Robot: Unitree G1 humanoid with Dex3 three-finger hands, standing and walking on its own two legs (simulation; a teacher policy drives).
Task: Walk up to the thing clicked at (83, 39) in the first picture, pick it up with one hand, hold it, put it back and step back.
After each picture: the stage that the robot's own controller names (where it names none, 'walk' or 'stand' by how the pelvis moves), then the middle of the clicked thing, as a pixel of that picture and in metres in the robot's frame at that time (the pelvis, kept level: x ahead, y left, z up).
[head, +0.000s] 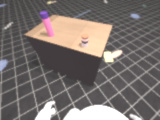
stand; (84, 40) +0.70 +0.12 +0.00
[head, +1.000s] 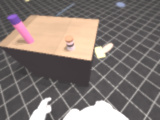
walk; (70, 43) +0.58 +0.19 +0.02
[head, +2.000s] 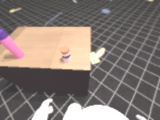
stand; (66, 54) +0.46 +0.23 +0.03
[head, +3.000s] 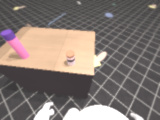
stand; (70, 58) +0.45 +0.20 +0.00
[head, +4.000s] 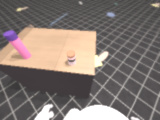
stand; (71, 58) +0.46 +0.20 +0.00
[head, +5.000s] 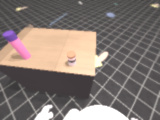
stand; (71, 58) +0.45 +0.19 +0.00
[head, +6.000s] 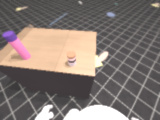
stand; (71, 59) +0.45 +0.19 +0.00
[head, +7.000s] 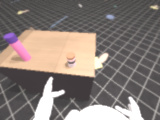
rise first; (71, 60) +0.45 +0.21 +0.00
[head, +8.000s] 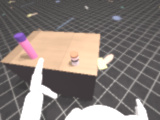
go down; (74, 58) +0.47 +0.20 +0.00
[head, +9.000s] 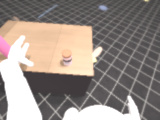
go down; (67, 58) +0.43 +0.19 +0.02
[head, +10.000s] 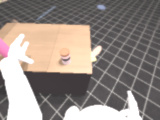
approach; (65, 56) +0.44 +0.19 +0.03
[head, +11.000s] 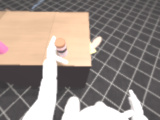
close in; (61, 48) +0.46 +0.21 +0.06
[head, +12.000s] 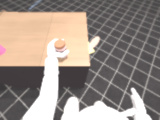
lift; (61, 49) +0.45 +0.20 +0.07
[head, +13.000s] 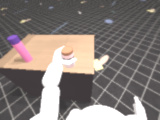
lift; (68, 57) +0.33 +0.16 +0.19
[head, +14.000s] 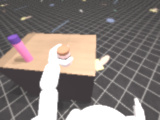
hold; (64, 56) +0.32 +0.19 +0.19
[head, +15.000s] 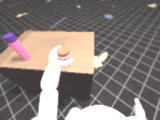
hold; (64, 57) +0.33 +0.19 +0.17
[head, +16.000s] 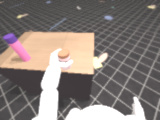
hold; (64, 59) +0.33 +0.19 +0.15
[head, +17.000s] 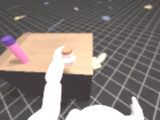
crouch; (68, 56) +0.37 +0.17 +0.15
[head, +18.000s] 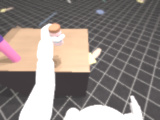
lower; (56, 35) +0.47 +0.23 +0.21
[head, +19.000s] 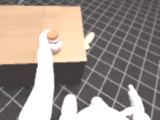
lower; (54, 41) +0.50 +0.22 +0.08
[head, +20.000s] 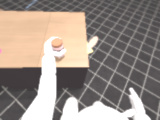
lower; (58, 48) +0.46 +0.21 +0.07
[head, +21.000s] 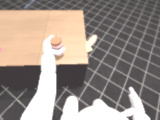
lower; (57, 46) +0.47 +0.21 +0.07
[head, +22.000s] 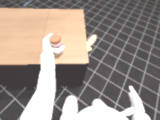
lower; (56, 44) +0.48 +0.21 +0.07
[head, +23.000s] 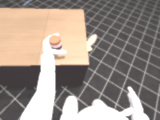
open; (56, 45) +0.47 +0.22 +0.07
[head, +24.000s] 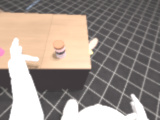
sink last; (60, 49) +0.45 +0.21 +0.06
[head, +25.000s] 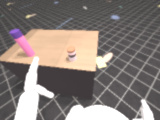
stand; (71, 54) +0.49 +0.22 +0.04
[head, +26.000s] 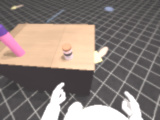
stand; (67, 52) +0.47 +0.22 +0.06
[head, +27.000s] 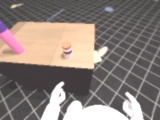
stand; (67, 50) +0.48 +0.22 +0.06
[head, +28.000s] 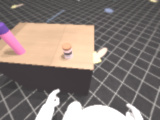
stand; (67, 51) +0.48 +0.22 +0.05
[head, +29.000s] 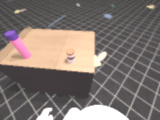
stand; (70, 56) +0.49 +0.21 +0.00
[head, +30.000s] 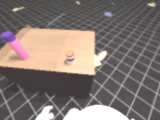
stand; (70, 57) +0.47 +0.20 +0.00
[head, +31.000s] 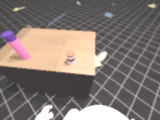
stand; (71, 57) +0.47 +0.20 +0.00
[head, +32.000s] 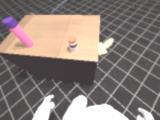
walk; (73, 43) +0.54 +0.20 +0.01
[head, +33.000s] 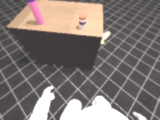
walk; (82, 22) +0.80 +0.15 +0.03
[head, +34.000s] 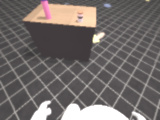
stand; (80, 16) +1.10 +0.23 +0.01
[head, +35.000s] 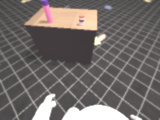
stand; (81, 20) +1.08 +0.20 +0.01
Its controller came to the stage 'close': yes
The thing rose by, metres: 0.23
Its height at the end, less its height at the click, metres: +0.00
